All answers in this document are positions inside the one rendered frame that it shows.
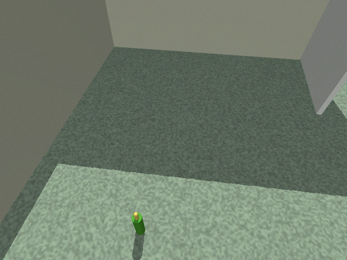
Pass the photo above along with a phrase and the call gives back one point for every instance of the bottle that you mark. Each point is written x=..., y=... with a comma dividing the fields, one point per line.
x=138, y=223

